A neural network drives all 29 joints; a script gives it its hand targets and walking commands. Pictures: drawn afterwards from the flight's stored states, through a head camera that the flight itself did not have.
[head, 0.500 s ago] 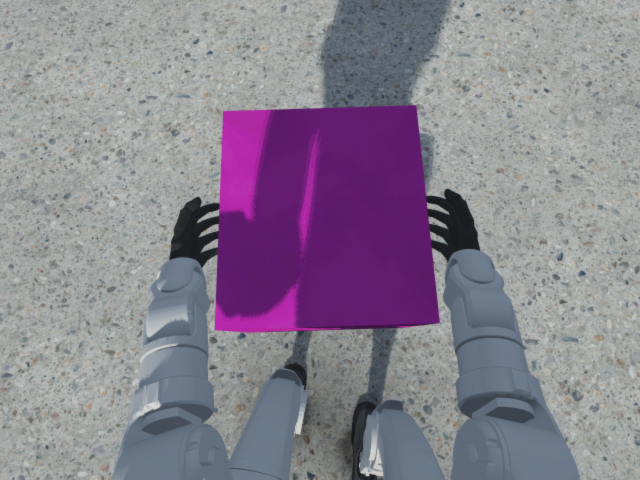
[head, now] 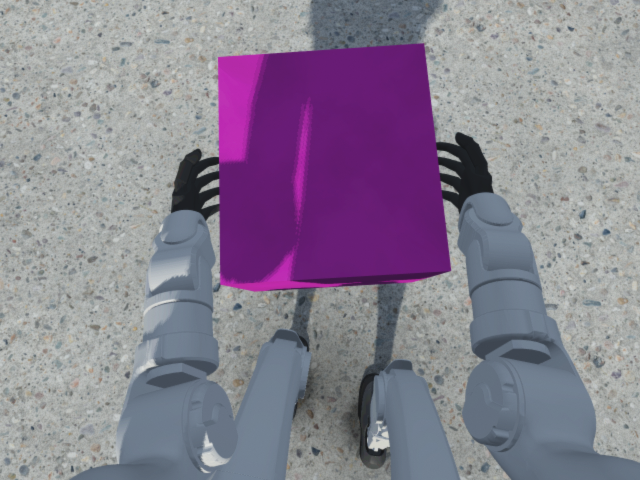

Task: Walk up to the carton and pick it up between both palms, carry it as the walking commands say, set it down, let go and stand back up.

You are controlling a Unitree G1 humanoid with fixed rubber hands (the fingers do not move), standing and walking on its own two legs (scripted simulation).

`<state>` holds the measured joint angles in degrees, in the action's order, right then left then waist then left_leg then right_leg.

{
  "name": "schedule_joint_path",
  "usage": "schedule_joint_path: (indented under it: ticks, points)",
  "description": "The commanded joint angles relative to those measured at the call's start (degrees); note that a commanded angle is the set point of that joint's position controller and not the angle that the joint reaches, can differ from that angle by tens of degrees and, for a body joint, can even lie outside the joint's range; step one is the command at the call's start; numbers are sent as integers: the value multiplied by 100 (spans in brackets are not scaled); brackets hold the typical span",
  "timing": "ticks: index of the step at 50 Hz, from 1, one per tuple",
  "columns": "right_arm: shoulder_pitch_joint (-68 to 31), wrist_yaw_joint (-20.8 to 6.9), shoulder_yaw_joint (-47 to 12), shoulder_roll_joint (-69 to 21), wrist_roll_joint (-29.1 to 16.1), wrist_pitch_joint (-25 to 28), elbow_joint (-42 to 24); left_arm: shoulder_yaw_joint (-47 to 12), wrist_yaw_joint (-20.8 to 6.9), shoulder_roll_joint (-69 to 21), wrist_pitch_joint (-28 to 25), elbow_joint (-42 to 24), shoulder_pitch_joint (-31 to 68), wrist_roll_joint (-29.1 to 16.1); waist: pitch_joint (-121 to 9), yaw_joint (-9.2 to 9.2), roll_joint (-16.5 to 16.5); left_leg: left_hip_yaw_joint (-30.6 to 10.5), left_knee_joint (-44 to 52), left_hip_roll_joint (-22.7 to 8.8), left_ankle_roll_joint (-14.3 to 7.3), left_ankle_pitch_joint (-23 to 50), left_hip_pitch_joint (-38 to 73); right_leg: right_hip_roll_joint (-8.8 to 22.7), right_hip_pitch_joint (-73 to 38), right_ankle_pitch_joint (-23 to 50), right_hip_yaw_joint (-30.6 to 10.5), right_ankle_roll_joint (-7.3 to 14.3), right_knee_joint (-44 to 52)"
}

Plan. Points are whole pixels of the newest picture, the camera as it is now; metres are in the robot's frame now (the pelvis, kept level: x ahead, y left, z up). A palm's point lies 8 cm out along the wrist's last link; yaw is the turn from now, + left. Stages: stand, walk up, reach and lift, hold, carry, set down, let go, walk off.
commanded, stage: set down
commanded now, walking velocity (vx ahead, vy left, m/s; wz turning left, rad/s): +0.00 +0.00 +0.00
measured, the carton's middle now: (327, 184) +0.49 +0.08 -0.16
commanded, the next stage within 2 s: none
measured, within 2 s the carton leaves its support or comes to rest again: neither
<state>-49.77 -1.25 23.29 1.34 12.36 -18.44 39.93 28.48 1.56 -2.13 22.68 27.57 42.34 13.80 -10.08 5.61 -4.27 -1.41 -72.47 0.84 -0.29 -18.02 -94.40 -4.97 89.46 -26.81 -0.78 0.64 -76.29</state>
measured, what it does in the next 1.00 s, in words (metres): lowers itself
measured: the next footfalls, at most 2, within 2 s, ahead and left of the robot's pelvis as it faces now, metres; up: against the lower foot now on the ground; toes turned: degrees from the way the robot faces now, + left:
none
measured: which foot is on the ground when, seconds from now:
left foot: down 0.00-1.00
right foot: down 0.00-1.00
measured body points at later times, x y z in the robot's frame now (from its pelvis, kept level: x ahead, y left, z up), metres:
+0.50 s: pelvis -0.01 -0.02 -0.08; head +0.26 +0.01 +0.28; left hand +0.42 +0.25 -0.17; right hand +0.51 -0.09 -0.17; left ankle +0.11 +0.11 -0.58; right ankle +0.06 -0.11 -0.58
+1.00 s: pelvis -0.03 -0.01 -0.14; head +0.29 +0.03 +0.17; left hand +0.44 +0.26 -0.26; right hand +0.53 -0.08 -0.26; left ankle +0.11 +0.11 -0.58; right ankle +0.06 -0.11 -0.58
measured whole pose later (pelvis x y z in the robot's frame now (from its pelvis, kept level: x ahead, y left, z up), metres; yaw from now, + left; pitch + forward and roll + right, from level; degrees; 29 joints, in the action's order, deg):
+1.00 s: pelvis -0.03 -0.01 -0.14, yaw -1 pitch +47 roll -1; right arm -70.4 6.9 17.7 8.0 6.6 -17.9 47.5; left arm 28.5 2.1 7.3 21.3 36.2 61.3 7.8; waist -2.5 7.2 -5.1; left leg -0.8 -100.0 0.1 0.4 -22.0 -125.4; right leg -6.4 120.7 -32.2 0.4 0.7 -105.5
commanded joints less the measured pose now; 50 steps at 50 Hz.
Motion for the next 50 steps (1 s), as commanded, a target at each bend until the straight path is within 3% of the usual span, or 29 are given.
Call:
schedule_joint_path:
  ticks: [1, 12, 25, 36, 50]
  points:
    - [-3084, -1607, -2899, -5429, -903, 166, 52, -3426, -1701, -4909, -239, 5, 3646, -1066, -5215, 301, 213, 41, 161, 433, 179, 1450, 4501, -433, -581, 687, 56, 37, 726]
    - [-3388, -1207, -3210, -5415, -1095, 199, -74, -3317, -1732, -4418, -339, 72, 3992, -1344, -5737, 431, -7, 286, -627, 501, 161, 1796, 3343, -487, -543, 1090, 7, -50, 13]
    - [-4111, -858, -3005, -5236, -1173, 203, 247, -2850, -1721, -3817, -375, 406, 4746, -1442, -5797, 566, -212, 457, -1334, 470, 134, 1367, 2243, -471, -232, 834, -15, -81, -667]
    - [-4782, -774, -2833, -5022, -1208, 216, 428, -2685, -1686, -3618, -395, 479, 5418, -1418, -5762, 668, -217, 518, -1804, 413, 140, 1129, 1822, -484, 287, 510, 41, -37, -1191]
    - [-5345, -833, -2922, -4748, -1420, 243, 395, -2901, -1557, -3545, -438, 280, 6030, -1595, -5995, 703, -77, 463, -2414, 357, 166, 1412, 1963, -522, 1167, 407, 172, 10, -1896]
